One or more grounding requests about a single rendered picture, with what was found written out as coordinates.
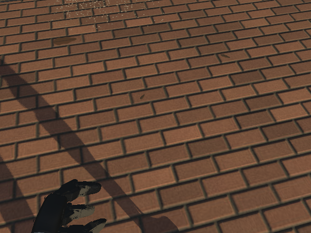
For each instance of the robot left hand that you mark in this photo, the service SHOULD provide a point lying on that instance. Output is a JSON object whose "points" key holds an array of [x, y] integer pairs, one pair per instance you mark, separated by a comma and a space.
{"points": [[57, 210]]}

